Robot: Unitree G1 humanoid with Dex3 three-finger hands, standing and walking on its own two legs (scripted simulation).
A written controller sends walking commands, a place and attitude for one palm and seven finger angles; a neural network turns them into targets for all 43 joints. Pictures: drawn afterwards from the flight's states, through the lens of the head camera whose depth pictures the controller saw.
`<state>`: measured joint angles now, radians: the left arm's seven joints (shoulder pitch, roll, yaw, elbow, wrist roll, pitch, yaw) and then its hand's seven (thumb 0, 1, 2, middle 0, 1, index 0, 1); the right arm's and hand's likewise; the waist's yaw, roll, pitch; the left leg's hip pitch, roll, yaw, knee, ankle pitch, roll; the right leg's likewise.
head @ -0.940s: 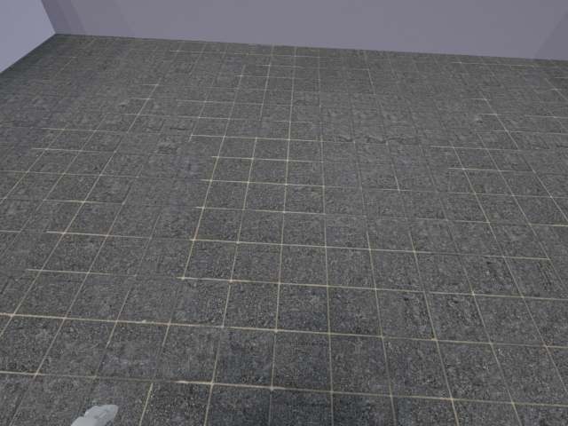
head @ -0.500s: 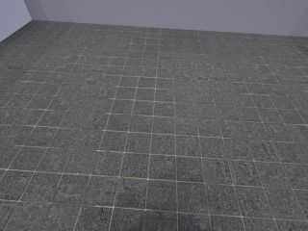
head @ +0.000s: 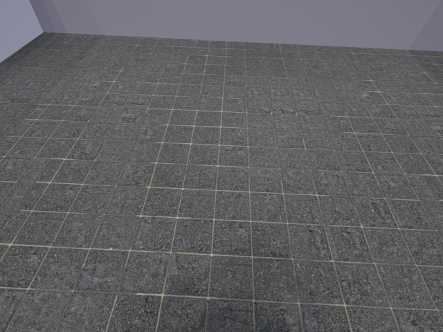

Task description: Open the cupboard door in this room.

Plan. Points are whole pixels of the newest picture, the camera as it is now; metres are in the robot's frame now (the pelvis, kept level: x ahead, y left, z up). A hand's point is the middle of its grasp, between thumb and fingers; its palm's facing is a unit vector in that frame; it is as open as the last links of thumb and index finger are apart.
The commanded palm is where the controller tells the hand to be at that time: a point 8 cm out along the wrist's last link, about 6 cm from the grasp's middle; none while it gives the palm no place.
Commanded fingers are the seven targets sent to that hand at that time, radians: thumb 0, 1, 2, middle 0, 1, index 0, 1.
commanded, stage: turn or walk to find it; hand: left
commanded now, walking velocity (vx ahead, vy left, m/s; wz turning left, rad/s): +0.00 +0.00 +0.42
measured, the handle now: out of the picture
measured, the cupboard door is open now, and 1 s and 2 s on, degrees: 0 0 0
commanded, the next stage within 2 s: none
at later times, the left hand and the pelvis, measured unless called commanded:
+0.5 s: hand out of the picture +0.02 +0.22 -0.18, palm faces +0.12 -0.96 -0.24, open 7.4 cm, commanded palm none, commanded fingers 0.00 0.90 0.90 -0.20 -0.30 -0.20 -0.30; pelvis -0.02 +0.01 -0.01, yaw +8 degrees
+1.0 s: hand out of the picture -0.09 +0.18 -0.18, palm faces +0.39 -0.89 -0.23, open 7.4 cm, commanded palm none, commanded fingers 0.00 0.90 0.90 -0.20 -0.30 -0.20 -0.30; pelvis -0.05 -0.01 -0.01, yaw +22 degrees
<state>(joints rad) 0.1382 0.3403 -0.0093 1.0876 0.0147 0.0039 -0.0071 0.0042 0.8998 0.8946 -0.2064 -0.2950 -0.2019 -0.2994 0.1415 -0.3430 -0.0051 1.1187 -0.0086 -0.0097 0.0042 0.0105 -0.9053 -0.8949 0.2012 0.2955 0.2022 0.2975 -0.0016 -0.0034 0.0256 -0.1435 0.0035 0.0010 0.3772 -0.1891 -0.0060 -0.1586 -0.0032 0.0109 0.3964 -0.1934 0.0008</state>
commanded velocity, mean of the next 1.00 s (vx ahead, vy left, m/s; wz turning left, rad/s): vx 0.00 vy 0.00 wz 0.42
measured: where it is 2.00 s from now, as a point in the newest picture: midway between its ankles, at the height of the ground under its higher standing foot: outside the picture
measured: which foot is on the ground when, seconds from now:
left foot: down 0.00-0.66, up 0.68-1.00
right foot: down 0.00-0.36, up 0.38-0.64, down 0.66-1.00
